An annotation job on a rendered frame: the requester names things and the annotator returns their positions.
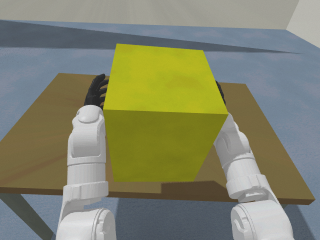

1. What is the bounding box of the left robot hand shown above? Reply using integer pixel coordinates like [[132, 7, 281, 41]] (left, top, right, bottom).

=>
[[83, 73, 109, 111]]

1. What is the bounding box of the table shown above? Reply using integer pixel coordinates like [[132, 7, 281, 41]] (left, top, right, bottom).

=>
[[0, 73, 316, 240]]

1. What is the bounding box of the right robot upper arm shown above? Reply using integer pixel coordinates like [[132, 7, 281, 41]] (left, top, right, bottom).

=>
[[230, 200, 295, 240]]

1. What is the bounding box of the left robot upper arm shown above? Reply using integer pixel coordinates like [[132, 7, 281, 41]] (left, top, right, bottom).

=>
[[56, 207, 117, 240]]

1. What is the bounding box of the carton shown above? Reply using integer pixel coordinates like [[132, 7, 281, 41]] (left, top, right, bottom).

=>
[[103, 43, 229, 182]]

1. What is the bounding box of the left robot forearm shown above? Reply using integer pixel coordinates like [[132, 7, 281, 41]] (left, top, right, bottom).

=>
[[55, 105, 109, 240]]

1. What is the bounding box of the right robot forearm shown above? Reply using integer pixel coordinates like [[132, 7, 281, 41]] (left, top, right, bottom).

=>
[[213, 112, 294, 237]]

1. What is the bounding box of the right robot hand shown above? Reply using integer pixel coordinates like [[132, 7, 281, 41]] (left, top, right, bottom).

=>
[[215, 80, 226, 105]]

